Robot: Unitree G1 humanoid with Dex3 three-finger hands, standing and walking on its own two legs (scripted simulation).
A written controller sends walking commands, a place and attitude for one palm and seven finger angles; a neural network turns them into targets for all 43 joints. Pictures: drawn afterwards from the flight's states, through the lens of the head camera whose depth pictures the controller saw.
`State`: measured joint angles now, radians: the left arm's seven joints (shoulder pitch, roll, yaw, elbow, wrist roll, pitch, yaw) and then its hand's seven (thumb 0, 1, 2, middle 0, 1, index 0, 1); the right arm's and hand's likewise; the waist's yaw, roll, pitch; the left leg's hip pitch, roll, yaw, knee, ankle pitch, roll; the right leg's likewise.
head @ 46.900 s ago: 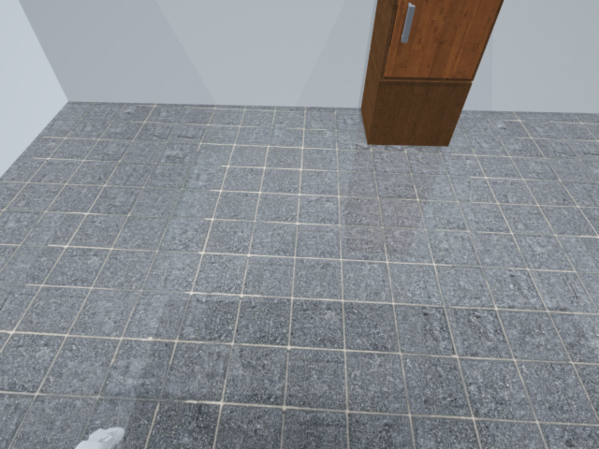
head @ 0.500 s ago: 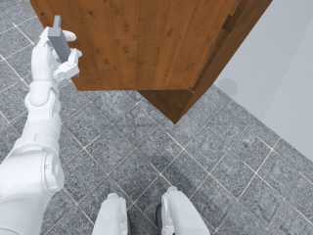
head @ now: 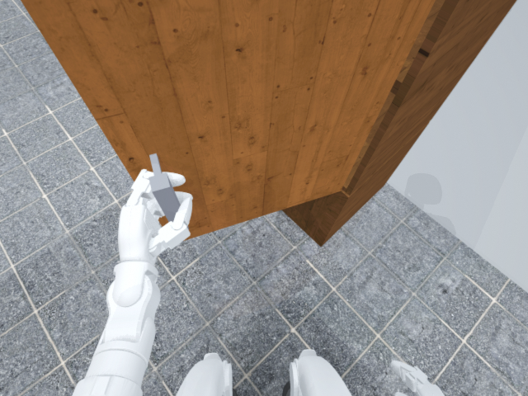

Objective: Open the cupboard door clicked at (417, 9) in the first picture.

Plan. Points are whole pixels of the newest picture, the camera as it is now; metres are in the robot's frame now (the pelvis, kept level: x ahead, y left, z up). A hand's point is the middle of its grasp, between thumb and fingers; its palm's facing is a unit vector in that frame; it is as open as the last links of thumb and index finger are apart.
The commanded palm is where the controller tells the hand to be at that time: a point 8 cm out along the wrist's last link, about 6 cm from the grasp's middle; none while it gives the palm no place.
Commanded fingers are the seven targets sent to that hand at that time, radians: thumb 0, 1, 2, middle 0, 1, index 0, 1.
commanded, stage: pull the door open along its arc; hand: left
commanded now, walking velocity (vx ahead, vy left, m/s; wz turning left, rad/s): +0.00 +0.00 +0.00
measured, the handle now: (168, 195) +0.42 +0.15 +0.00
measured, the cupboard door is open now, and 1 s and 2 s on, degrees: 67 87 89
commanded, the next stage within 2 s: open thumb and fingers to let go in 0.48 s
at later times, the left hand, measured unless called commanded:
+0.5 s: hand (235, 285) +0.27 +0.04 +0.02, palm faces +0.40 -0.92 -0.02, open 6.3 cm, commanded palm +0.21 +0.08 +0.01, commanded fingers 0.00 0.90 0.90 -0.40 -1.35 -0.40 -1.35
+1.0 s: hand (242, 289) +0.27 +0.03 +0.01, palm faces +0.39 -0.92 -0.01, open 10.5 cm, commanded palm +0.22 +0.09 +0.01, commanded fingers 0.00 -0.50 0.30 -0.30 -1.20 -0.30 -1.20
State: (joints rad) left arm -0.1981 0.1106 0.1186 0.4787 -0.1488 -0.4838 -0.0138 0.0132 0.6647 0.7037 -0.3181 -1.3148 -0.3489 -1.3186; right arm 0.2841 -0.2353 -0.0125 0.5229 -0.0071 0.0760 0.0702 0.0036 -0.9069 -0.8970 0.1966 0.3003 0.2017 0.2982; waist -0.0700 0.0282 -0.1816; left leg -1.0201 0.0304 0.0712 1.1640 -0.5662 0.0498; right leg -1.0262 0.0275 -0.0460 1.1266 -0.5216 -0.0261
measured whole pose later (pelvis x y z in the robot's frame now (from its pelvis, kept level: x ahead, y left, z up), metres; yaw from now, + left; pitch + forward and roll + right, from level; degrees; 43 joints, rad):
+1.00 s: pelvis -0.03 -0.06 -0.01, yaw +6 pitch +20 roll +2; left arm 0.05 -0.10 -0.19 0.32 0.08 -0.49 0.51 0.01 0.00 0.51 -0.34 -1.25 -0.36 -1.26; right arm 0.17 -0.19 -0.01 0.60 -0.08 -0.07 0.01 0.01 -0.91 -0.90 0.20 0.30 0.20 0.30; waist -0.01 0.03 -0.18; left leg -1.02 -0.01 -0.01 1.20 -0.52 -0.03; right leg -1.02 -0.01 -0.13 1.23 -0.56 -0.11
